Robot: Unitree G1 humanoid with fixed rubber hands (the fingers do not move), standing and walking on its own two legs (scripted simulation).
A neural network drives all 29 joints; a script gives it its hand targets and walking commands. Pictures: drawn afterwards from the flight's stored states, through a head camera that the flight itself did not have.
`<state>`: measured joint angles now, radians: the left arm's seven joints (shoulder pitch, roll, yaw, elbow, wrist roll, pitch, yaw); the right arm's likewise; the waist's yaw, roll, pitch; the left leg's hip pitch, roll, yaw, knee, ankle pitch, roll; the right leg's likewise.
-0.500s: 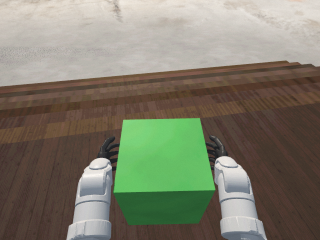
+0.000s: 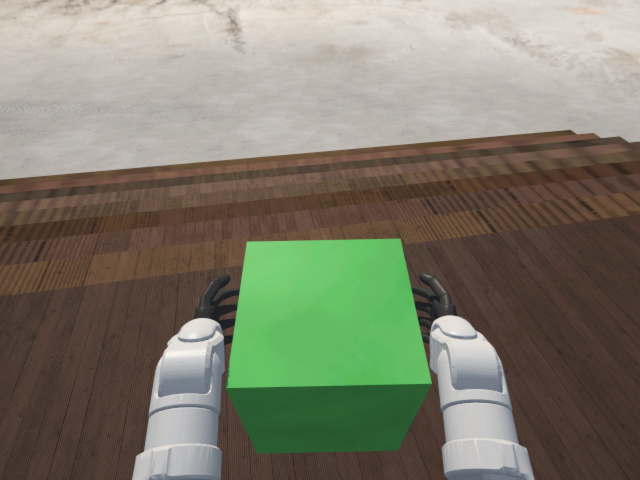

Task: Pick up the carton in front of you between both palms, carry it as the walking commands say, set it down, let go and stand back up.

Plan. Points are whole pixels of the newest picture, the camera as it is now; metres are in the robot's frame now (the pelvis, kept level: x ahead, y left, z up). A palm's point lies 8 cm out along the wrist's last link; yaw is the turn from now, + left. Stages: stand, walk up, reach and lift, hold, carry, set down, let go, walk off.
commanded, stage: carry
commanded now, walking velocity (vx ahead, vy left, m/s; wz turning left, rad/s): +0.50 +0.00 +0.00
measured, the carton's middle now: (325, 350) +0.30 +0.00 -0.02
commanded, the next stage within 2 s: none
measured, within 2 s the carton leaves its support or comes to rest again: neither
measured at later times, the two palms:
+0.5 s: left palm (217, 235) +0.44 +0.16 +0.08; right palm (413, 229) +0.45 -0.14 +0.08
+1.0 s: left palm (226, 127) +0.76 +0.19 +0.09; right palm (368, 128) +0.75 -0.11 +0.10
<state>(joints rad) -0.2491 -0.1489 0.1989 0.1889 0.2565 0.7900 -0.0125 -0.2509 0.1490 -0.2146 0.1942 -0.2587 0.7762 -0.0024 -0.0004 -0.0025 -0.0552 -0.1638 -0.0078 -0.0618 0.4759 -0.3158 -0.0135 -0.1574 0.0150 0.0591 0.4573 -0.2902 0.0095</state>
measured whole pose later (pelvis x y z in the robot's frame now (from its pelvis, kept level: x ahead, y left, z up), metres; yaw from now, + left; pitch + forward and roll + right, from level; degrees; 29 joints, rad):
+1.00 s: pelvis +0.49 +0.06 +0.01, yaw -1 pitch +5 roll -2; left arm -0.16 -0.13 0.09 -0.39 0.11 1.21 0.09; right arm -0.16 0.13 -0.12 -0.37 -0.08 1.19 -0.10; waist -0.03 0.00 -0.09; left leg -0.08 0.04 0.24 0.27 -0.28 0.04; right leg -0.61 -0.09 -0.14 0.71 -0.15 0.00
